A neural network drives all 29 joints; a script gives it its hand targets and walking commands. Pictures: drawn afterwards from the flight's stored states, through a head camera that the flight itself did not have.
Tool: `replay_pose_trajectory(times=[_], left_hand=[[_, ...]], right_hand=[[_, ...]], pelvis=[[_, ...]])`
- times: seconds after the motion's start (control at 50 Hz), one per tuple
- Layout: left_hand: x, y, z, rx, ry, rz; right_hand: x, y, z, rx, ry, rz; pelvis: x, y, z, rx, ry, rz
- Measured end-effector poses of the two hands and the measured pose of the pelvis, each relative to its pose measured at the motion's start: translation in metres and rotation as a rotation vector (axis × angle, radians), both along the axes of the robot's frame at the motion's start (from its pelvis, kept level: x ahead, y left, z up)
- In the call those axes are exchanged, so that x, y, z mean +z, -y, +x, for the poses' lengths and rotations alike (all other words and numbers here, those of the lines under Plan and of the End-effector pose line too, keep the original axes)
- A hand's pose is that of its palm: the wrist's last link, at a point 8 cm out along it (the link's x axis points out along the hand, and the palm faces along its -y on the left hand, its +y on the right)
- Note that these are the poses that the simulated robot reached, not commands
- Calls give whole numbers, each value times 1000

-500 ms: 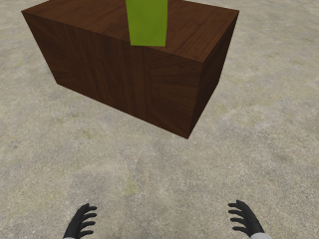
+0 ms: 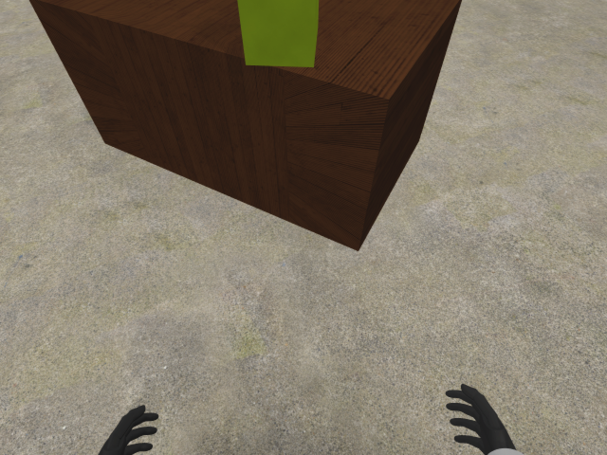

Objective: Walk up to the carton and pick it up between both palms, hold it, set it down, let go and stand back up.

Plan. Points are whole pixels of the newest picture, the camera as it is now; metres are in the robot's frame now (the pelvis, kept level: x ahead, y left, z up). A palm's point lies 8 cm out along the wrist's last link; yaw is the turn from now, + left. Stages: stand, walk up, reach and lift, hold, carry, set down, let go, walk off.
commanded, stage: stand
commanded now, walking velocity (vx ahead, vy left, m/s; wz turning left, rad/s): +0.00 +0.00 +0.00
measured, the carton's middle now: out of the picture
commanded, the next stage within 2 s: walk up in 0.84 s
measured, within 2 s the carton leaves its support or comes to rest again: neither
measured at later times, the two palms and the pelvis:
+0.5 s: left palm out of the picture +0.13 +0.27 -0.09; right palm (496, 444) +0.14 -0.24 -0.08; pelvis +0.00 +0.00 +0.00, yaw +0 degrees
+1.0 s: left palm out of the picture +0.10 +0.27 -0.09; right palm out of the picture +0.13 -0.24 -0.08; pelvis -0.02 +0.00 +0.00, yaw +0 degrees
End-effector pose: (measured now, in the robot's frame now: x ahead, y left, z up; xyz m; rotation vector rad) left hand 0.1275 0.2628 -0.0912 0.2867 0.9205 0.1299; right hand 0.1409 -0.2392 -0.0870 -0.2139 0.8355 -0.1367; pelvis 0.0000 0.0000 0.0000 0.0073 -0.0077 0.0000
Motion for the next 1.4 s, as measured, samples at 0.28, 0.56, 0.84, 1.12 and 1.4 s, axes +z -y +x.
replay_pose_trajectory(times=[0.28, 0.56, 0.84, 1.12, 1.4], left_hand=[[0, -3, 0, 2, -2, 6], [2, -8, -5, 2, 12, 17], [0, -10, -18, 7, 2, 18], [-3, -18, -33, 9, -15, 23], [-25, -129, -46, -4, -171, 88]], right_hand=[[2, 1, 4, -3, 11, -1], [5, 0, 1, -7, 35, 0], [6, 1, -9, -9, 41, 1], [6, 5, -16, 16, 36, 10], [17, -28, 28, 17, 60, -122]], pelvis=[[0, 0, 3, 0, -4, 0], [0, -1, -3, 0, 4, -1], [0, -1, -12, 0, 17, -1], [-2, -4, -13, -1, 24, -4], [-15, -82, 30, -20, 12, -87]])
